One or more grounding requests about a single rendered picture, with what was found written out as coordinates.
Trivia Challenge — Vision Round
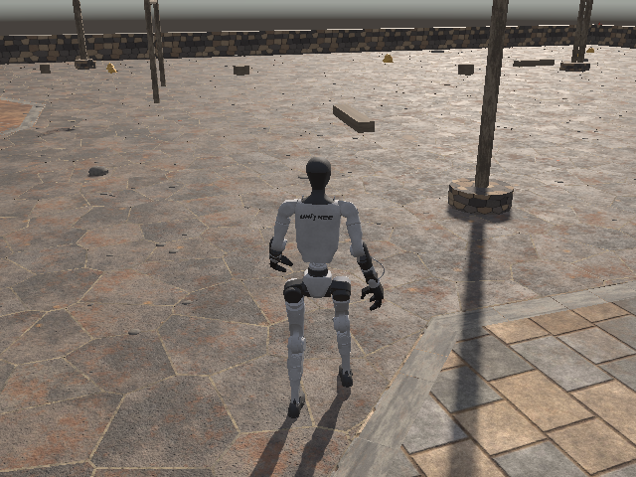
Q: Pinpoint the left robot thigh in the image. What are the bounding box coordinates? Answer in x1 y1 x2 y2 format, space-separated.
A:
283 278 306 355

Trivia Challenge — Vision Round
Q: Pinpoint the left robot upper arm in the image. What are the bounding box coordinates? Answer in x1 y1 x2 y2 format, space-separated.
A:
271 199 298 251

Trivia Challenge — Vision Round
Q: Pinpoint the right robot upper arm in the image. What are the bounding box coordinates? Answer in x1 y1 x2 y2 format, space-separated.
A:
339 201 365 257

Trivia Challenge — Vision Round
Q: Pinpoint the robot left hand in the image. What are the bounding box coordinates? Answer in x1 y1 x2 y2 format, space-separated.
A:
270 255 293 272

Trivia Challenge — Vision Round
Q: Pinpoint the robot right forearm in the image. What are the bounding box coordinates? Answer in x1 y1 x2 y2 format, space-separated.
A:
357 241 380 288

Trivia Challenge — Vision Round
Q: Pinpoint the robot left forearm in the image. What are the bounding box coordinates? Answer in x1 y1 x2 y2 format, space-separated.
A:
269 236 282 263

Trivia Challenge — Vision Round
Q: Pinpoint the robot right foot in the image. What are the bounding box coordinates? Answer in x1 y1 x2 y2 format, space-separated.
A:
339 364 353 388

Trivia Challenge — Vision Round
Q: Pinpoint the robot right hand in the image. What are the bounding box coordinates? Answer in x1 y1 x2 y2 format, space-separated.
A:
361 283 384 311

